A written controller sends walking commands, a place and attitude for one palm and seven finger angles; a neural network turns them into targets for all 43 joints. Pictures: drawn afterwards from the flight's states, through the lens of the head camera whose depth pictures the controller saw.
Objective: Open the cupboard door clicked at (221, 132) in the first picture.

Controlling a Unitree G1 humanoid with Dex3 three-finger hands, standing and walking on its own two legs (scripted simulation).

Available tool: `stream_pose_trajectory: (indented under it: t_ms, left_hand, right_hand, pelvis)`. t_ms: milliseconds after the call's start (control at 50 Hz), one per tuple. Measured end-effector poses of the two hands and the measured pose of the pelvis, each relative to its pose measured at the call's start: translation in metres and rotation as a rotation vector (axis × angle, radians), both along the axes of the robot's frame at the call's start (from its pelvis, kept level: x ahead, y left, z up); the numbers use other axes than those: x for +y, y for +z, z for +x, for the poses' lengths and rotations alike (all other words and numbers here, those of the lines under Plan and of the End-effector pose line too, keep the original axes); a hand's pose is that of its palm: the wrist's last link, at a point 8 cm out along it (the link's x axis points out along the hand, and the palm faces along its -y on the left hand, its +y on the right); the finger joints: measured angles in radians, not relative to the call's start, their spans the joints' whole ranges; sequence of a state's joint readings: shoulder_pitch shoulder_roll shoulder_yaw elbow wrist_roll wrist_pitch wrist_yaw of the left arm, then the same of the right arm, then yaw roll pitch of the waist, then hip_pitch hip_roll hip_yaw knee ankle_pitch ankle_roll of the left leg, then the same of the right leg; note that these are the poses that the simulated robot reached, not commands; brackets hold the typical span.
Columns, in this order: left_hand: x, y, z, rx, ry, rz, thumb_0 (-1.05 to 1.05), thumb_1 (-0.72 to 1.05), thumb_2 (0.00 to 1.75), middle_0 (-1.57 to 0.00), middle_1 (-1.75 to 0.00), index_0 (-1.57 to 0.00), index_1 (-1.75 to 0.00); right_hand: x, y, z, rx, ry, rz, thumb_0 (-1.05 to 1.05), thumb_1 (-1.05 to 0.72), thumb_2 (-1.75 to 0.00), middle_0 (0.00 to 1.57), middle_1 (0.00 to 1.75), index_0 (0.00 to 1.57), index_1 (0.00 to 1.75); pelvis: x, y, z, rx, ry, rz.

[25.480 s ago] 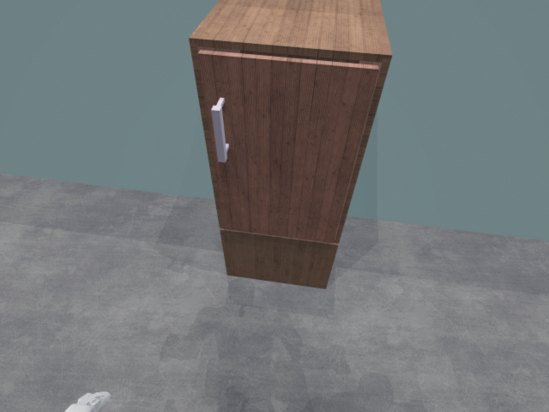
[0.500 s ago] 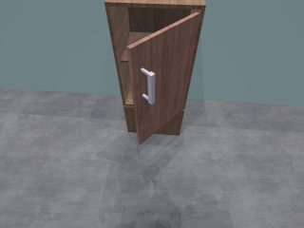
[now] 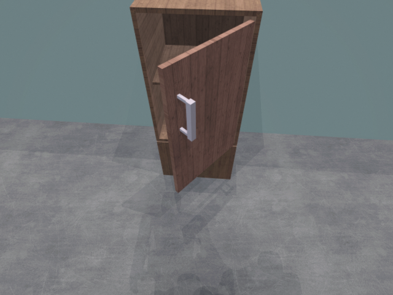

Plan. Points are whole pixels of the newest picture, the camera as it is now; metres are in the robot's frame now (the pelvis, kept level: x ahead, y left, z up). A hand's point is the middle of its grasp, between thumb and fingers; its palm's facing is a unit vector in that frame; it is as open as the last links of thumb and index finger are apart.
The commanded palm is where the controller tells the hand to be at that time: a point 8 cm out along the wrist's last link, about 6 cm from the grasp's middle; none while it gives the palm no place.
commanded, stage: walk to a spot facing it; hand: left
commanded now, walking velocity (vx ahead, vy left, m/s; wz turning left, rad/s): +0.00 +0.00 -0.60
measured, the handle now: (186, 118) +0.58 +0.06 -0.01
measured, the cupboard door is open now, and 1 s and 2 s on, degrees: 50 50 50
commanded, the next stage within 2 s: none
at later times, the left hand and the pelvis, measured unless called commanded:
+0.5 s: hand out of the picture +0.11 +0.19 -0.17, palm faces -0.16 -0.95 -0.28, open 7.4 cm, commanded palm none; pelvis -0.01 -0.01 -0.01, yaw -14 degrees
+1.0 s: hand (157, 286) +0.17 +0.11 -0.18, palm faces -0.47 -0.86 -0.22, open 7.4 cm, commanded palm none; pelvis +0.00 -0.03 -0.01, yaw -32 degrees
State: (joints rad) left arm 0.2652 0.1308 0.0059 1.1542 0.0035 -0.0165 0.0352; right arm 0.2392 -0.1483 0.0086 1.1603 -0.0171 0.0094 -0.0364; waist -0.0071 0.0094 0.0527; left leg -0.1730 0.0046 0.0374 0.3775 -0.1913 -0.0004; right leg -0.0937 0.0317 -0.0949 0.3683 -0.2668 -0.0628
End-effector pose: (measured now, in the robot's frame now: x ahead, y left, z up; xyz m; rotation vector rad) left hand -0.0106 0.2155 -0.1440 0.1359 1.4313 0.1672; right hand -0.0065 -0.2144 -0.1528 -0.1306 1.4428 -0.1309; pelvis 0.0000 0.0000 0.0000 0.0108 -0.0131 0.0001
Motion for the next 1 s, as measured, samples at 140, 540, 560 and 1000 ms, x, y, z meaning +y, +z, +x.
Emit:
stream_pose_trajectory:
  t_ms: [140,540,560,1000]
  left_hand:
    - [0.004,-0.003,0.01,0.011,-0.018,0.007,0.0,0.91,0.9,-0.2,-0.3,-0.2,-0.3]
    - [0.009,0.012,0.132,-0.189,-0.275,0.088,0.0,0.91,0.9,-0.2,-0.3,-0.2,-0.29]
    - [0.005,0.01,0.138,-0.21,-0.296,0.099,0.0,0.91,0.9,-0.2,-0.3,-0.2,-0.29]
    - [-0.059,-0.008,0.203,-0.166,-0.566,-0.013,0.0,0.9,0.9,-0.2,-0.3,-0.2,-0.3]
  right_hand:
    - [-0.006,-0.003,0.001,-0.013,-0.062,-0.024,0.01,-0.92,-0.9,0.2,0.3,0.2,0.3]
    - [-0.047,-0.017,-0.038,-0.078,-0.231,-0.059,0.0,-0.91,-0.9,0.21,0.3,0.2,0.3]
    - [-0.053,-0.022,-0.039,-0.085,-0.248,-0.055,0.0,-0.91,-0.9,0.21,0.3,0.2,0.3]
    - [-0.082,0.025,-0.03,-0.256,-0.452,-0.208,0.0,-0.91,-0.9,0.21,0.3,0.2,0.3]
  pelvis:
    - [-0.001,-0.004,0.001,0.003,-0.052,-0.008]
    - [-0.017,-0.017,-0.014,0.014,-0.264,0.012]
    - [-0.023,-0.023,-0.013,0.017,-0.275,0.026]
    - [-0.031,-0.012,0.002,0.046,-0.565,0.0]
